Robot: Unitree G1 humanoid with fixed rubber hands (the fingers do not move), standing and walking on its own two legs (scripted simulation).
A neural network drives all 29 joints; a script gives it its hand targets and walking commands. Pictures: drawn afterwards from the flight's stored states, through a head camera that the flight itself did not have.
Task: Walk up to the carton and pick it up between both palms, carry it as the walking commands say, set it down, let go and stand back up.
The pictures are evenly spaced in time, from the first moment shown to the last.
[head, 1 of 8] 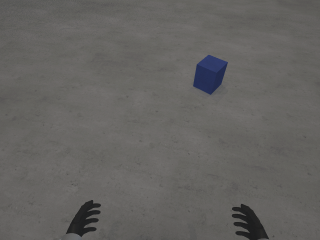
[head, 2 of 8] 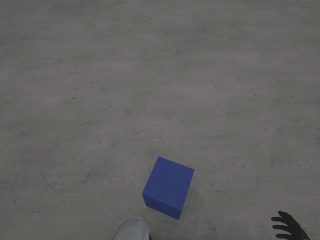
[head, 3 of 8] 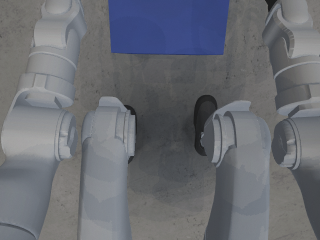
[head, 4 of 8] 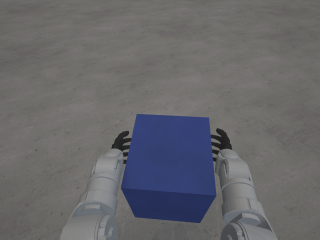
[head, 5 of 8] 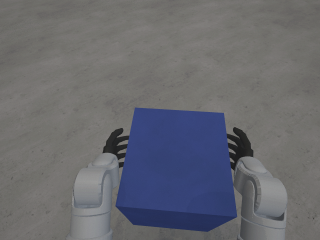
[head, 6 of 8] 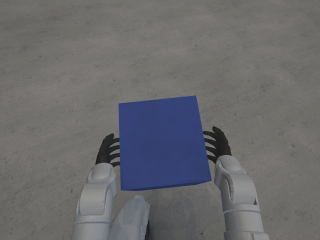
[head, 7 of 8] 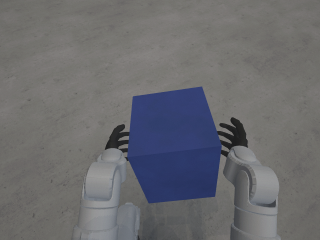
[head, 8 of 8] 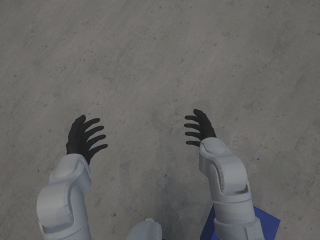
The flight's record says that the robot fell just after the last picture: yes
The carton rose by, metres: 0.67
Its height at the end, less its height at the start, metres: -0.02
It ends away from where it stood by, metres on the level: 21.20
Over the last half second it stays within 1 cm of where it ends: no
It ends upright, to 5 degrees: no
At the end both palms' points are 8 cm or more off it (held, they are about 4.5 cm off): yes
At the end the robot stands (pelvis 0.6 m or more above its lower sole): yes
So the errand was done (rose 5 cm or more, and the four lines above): no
